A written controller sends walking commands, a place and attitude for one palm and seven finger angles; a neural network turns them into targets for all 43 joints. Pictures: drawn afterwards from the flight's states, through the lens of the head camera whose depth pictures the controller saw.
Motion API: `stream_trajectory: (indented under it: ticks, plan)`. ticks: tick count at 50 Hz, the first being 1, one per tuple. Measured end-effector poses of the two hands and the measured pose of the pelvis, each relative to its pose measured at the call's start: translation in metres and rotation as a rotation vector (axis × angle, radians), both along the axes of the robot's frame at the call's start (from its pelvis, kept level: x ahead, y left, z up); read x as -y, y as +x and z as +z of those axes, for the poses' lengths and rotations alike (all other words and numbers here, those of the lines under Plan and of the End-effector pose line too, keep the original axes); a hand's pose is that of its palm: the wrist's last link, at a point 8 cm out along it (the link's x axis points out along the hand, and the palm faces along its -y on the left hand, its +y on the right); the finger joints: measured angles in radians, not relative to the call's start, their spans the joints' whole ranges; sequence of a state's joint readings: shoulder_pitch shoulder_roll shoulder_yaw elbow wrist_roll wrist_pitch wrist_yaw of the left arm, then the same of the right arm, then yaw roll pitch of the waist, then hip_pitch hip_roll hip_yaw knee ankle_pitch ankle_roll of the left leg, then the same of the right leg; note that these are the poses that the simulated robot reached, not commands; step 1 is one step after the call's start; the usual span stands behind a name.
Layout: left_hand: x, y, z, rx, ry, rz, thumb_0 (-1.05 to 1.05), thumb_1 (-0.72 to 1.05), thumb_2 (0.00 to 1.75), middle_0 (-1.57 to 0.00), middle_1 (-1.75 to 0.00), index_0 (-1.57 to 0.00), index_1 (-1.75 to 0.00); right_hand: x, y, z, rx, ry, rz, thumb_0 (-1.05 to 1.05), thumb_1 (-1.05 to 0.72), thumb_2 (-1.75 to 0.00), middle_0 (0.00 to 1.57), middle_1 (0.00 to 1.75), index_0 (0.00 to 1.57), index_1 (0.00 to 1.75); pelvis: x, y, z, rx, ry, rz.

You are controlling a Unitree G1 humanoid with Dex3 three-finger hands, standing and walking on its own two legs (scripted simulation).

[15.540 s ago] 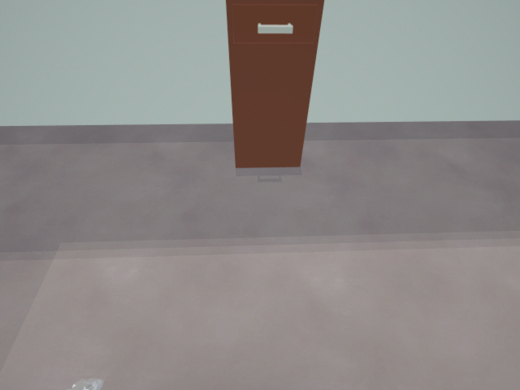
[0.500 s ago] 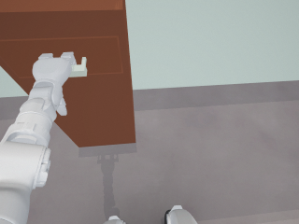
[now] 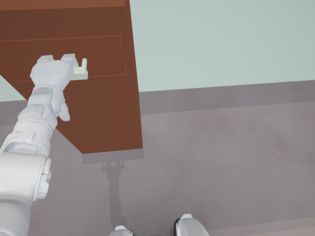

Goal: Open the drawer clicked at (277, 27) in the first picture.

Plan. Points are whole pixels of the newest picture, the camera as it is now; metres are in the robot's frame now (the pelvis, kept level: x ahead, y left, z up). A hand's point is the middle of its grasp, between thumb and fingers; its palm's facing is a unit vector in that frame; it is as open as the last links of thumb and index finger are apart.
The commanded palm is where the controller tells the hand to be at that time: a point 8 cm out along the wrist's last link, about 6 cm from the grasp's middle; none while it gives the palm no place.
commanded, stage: close the thumb around the handle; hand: left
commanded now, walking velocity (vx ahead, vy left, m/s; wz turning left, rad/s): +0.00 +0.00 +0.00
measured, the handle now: (61, 68) +0.56 +0.22 +0.05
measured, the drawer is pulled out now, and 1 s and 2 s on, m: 0.00 0.01 0.14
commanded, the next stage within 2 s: pull the drawer open in 0.72 s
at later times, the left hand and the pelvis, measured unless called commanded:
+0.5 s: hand (61, 88) +0.50 +0.22 +0.03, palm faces -0.07 -0.02 -1.00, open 7.8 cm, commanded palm +0.49 +0.22 +0.08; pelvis +0.01 +0.00 +0.00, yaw +0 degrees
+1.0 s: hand (60, 90) +0.50 +0.22 +0.03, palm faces -0.06 -0.02 -1.00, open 5.8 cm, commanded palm +0.46 +0.22 +0.08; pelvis +0.01 +0.00 +0.01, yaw -1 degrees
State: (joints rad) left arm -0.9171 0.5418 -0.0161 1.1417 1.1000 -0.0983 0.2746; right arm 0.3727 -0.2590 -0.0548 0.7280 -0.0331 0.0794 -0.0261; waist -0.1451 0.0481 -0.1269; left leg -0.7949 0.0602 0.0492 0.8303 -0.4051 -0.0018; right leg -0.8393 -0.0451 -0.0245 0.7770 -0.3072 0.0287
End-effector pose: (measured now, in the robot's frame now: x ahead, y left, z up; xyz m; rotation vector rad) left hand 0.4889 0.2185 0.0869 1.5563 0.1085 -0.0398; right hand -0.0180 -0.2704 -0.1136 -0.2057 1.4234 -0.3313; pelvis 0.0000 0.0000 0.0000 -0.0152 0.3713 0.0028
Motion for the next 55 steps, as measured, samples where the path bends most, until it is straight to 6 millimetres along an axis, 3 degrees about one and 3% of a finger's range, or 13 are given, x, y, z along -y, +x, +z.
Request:
stream_trajectory:
  ticks: [6,11,21,32,47,55]
  plan:
    - [-0.002,-0.002,-0.001,0.029,-0.006,-0.017,0.0,-0.46,0.31,-0.31,-1.21,-0.33,-1.21,0.001,0.009,-0.001,0.006,0.001,0.01,0.0,-0.9,-0.9,0.2,0.3,0.21,0.3,-0.001,0.004,0.0,-0.001,-0.001,0.0]
    - [-0.004,-0.002,-0.002,0.042,-0.003,-0.005,0.0,-0.32,0.37,-0.32,-1.22,-0.34,-1.22,0.002,0.017,-0.001,0.013,0.001,0.017,0.0,-0.9,-0.9,0.2,0.3,0.21,0.3,-0.002,0.006,0.0,-0.002,-0.002,0.001]
    - [-0.004,-0.002,0.0,0.03,-0.004,0.002,0.0,0.15,0.58,-0.34,-1.27,-0.37,-1.27,0.0,0.029,0.001,0.034,0.007,0.017,0.0,-0.9,-0.9,0.2,0.3,0.21,0.3,-0.003,0.011,0.003,0.009,-0.003,0.0]
    - [-0.004,-0.003,0.0,0.031,0.002,-0.006,-0.01,0.69,0.81,-0.37,-1.33,-0.41,-1.33,-0.002,0.027,0.0,0.026,0.012,0.015,0.0,-0.9,-0.9,0.2,0.3,0.21,0.3,-0.004,0.012,0.002,0.01,-0.003,0.0]
    - [-0.004,-0.005,0.0,0.035,-0.002,-0.001,0.0,0.69,0.79,-0.34,-1.35,-0.39,-1.35,0.0,0.019,0.002,0.016,0.01,-0.002,0.0,-0.9,-0.9,0.2,0.3,0.21,0.3,-0.003,0.011,0.004,0.013,-0.002,-0.008]
    - [-0.004,-0.018,-0.001,0.044,-0.018,-0.006,0.0,0.7,0.78,-0.32,-1.35,-0.38,-1.35,-0.002,0.03,0.003,0.039,0.023,-0.005,0.0,-0.9,-0.9,0.2,0.3,0.21,0.3,-0.004,0.016,0.008,0.033,0.0,-0.018]
